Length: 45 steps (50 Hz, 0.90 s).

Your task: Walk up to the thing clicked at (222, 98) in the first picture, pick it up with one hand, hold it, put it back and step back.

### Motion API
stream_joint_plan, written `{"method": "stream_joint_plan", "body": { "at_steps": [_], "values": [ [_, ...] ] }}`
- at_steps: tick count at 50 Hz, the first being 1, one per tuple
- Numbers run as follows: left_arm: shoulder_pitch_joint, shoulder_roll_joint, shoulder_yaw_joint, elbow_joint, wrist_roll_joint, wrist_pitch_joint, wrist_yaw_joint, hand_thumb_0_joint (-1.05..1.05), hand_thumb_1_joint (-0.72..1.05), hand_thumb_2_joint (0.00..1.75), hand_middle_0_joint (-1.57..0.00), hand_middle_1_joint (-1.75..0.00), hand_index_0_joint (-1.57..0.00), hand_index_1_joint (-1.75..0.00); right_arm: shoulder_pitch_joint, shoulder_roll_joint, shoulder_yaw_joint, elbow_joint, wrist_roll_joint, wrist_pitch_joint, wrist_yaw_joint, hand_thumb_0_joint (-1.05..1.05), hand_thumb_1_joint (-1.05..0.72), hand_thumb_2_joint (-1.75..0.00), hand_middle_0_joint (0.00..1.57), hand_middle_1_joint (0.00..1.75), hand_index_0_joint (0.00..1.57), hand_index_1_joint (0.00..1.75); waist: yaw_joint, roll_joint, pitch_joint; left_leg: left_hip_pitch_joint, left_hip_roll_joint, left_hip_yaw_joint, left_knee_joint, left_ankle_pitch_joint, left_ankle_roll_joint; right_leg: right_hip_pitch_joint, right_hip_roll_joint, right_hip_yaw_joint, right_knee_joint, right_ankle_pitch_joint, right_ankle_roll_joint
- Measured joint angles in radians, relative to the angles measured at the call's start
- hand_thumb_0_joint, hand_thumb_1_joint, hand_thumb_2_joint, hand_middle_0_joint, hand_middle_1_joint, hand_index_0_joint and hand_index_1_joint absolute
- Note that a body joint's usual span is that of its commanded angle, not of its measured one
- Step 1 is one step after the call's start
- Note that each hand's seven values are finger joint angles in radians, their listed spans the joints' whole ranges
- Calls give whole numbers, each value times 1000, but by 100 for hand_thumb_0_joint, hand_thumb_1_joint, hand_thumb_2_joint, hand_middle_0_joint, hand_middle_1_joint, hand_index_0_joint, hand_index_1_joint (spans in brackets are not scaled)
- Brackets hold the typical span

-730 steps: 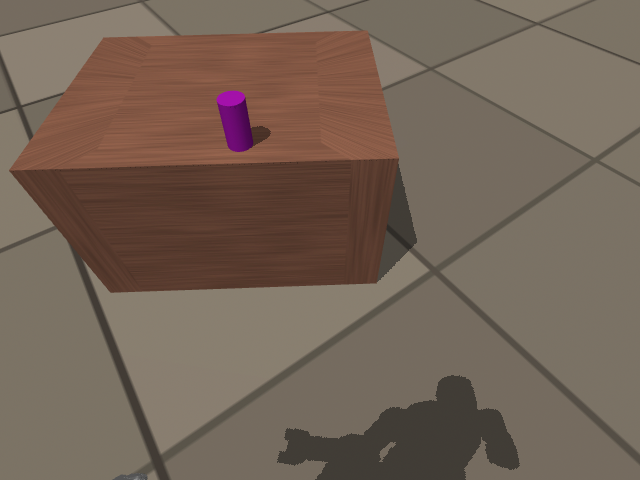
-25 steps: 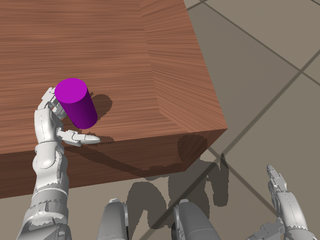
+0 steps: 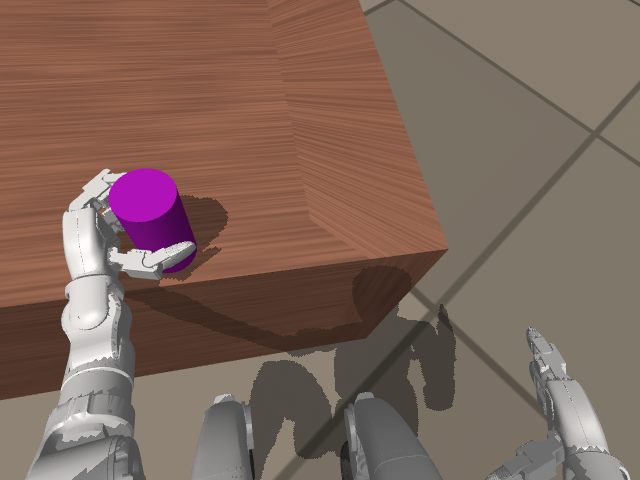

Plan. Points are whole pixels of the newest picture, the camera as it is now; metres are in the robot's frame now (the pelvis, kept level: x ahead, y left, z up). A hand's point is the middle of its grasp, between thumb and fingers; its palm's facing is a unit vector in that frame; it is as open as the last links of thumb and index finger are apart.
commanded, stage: settle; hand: left
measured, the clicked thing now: (158, 225) +0.41 +0.18 +0.01
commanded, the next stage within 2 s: lift in 0.64 s
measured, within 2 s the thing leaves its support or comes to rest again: leaves its support in 0.12 s
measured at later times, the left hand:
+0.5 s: hand (121, 202) +0.42 +0.20 +0.05, palm faces +0.15 -0.99 -0.02, open 10.4 cm
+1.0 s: hand (114, 185) +0.42 +0.20 +0.09, palm faces +0.14 -0.99 -0.01, open 10.5 cm
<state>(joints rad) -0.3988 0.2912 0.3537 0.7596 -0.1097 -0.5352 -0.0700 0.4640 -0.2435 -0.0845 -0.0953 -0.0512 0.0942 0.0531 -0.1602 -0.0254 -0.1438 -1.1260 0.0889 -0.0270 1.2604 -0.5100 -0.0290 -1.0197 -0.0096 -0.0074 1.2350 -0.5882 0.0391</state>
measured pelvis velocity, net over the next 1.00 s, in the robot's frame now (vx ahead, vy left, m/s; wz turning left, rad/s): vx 0.01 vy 0.01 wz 0.00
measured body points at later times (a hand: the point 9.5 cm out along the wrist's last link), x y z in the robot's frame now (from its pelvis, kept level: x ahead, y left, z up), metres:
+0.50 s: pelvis +0.01 +0.01 +0.03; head +0.10 +0.04 +0.47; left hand +0.41 +0.26 +0.06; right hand +0.16 -0.26 +0.01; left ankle +0.04 +0.13 -0.63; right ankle +0.00 -0.15 -0.63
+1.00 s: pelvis +0.01 +0.01 +0.04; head +0.09 +0.03 +0.49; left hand +0.40 +0.25 +0.09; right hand +0.17 -0.26 +0.02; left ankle +0.04 +0.13 -0.63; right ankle +0.00 -0.15 -0.63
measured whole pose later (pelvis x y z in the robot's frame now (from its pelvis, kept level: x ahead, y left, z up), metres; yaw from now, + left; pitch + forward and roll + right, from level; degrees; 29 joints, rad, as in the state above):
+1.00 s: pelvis +0.01 +0.01 +0.04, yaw +0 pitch +15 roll -2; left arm -0.38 0.29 0.28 0.65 -0.15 -0.33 -0.06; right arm 0.41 -0.23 -0.09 0.06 -0.01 0.11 0.00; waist -0.10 -0.01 -0.12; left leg -0.85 0.08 0.01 1.04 -0.45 -0.02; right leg -0.75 -0.02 0.01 1.00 -0.51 0.05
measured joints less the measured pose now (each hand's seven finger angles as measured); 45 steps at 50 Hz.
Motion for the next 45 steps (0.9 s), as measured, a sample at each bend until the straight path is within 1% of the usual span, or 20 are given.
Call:
{"method": "stream_joint_plan", "body": {
  "at_steps": [4,9,15,22,29,36,41,45],
  "values": [
    [32,2,-8,-31,7,42,9,-1,-36,77,-80,-95,-80,-93,-5,1,-4,-1,6,15,-14,-1,52,-6,6,5,6,5,5,11,4,26,2,8,-16,2,2,22,1,7,-15,5,2],
    [56,-5,-28,-68,-11,80,17,-1,-40,81,-80,-100,-80,-99,-14,2,-1,3,16,16,-35,-1,52,-6,6,5,5,5,24,14,4,71,-2,18,-49,9,5,63,-4,13,-46,13,6],
    [26,5,-47,-71,-15,106,17,0,-44,84,-80,-104,-80,-103,-25,5,8,28,23,12,-43,-1,52,-6,6,5,5,5,36,3,4,113,-7,18,-83,19,7,107,-8,11,-82,23,7],
    [3,17,-48,-57,-17,148,8,0,-46,87,-80,-107,-80,-106,-22,5,-1,77,26,12,-41,-1,53,-6,6,5,6,5,37,6,8,147,-7,23,-115,27,10,142,-8,13,-122,37,9],
    [-17,15,-50,-51,-22,155,14,0,-51,90,-82,-111,-82,-109,-50,13,-4,118,29,16,-45,-1,53,-6,6,5,5,5,44,14,27,173,-8,32,-139,34,13,165,-10,20,-146,48,12],
    [-31,18,-45,-36,-29,164,5,0,-55,93,-83,-114,-83,-113,-62,16,5,147,30,11,-48,-1,53,-6,6,5,5,5,51,12,19,200,-8,32,-166,42,13,192,-10,19,-173,55,12],
    [-41,25,-52,-22,-25,176,-2,0,-57,95,-83,-116,-83,-115,-65,21,9,174,30,12,-47,-1,54,-6,6,5,5,5,53,12,18,217,-8,31,-181,48,11,209,-10,17,-189,62,10],
    [-27,19,-60,-43,-26,185,2,0,-58,96,-83,-118,-83,-116,-65,19,6,156,33,19,-48,-1,54,-5,6,5,5,5,55,15,27,239,-9,35,-198,54,11,229,-10,19,-205,69,10]
  ]
}}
